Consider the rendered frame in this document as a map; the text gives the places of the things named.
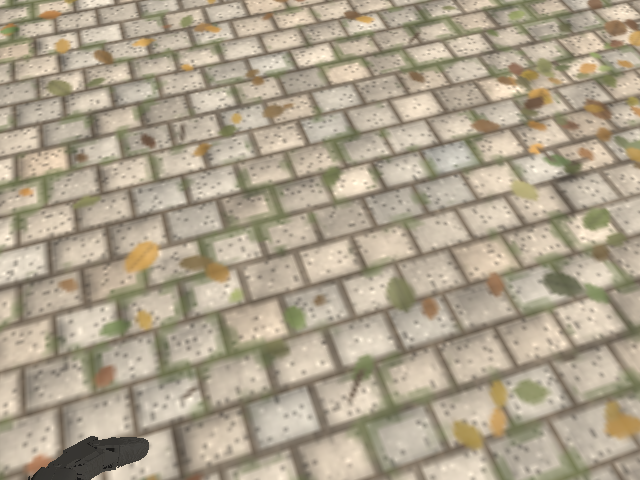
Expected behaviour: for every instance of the left robot hand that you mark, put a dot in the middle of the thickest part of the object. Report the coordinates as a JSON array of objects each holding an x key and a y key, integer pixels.
[{"x": 90, "y": 457}]

